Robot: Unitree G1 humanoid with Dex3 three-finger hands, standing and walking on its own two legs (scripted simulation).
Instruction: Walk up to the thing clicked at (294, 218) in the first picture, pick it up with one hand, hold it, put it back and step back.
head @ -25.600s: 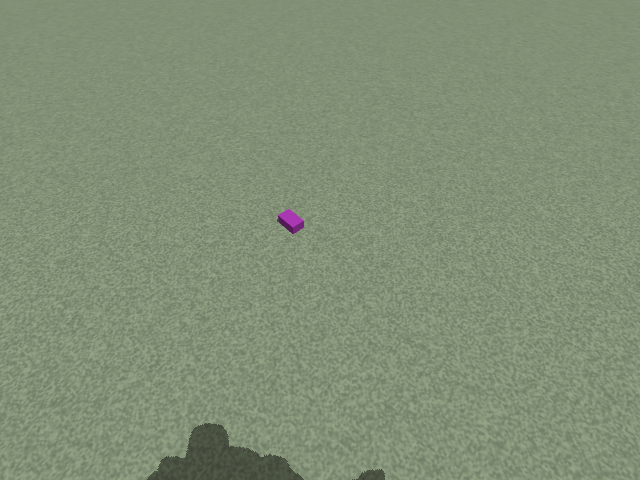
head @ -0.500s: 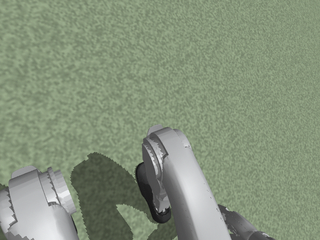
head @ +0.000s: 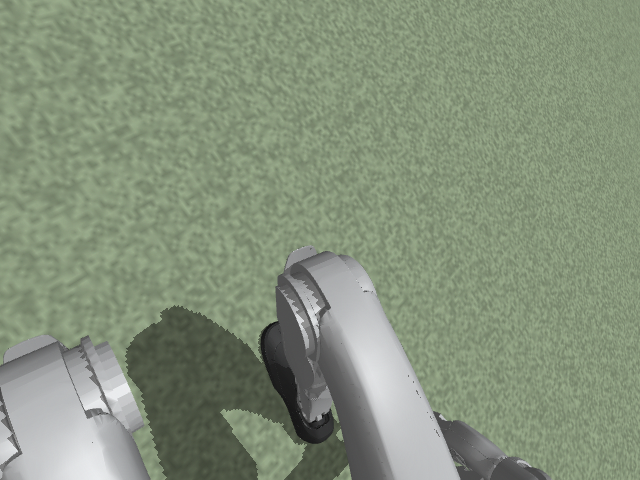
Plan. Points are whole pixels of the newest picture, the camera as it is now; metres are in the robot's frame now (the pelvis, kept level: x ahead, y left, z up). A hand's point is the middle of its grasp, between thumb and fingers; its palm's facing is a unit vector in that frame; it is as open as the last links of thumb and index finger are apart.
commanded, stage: rest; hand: left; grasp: from above
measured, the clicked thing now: out of the picture +0.44 +0.35 -0.27
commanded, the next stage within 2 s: open in 0.04 s
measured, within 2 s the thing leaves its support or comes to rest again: neither
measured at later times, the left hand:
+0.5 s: hand out of the picture +0.43 +0.34 -0.24, palm faces -0.41 -0.18 -0.89, open 10.1 cm
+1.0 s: hand out of the picture +0.43 +0.34 -0.24, palm faces -0.42 -0.19 -0.89, open 12.5 cm
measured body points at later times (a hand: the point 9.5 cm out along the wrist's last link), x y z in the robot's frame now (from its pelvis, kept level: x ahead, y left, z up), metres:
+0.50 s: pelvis +0.00 +0.00 +0.00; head +0.26 +0.14 +0.33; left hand +0.45 +0.35 -0.19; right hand +0.05 -0.25 -0.05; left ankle +0.06 +0.13 -0.26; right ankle +0.12 -0.14 -0.26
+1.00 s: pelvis +0.00 +0.00 +0.01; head +0.27 +0.14 +0.34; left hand +0.45 +0.35 -0.19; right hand +0.05 -0.25 -0.04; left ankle +0.06 +0.13 -0.26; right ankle +0.12 -0.14 -0.26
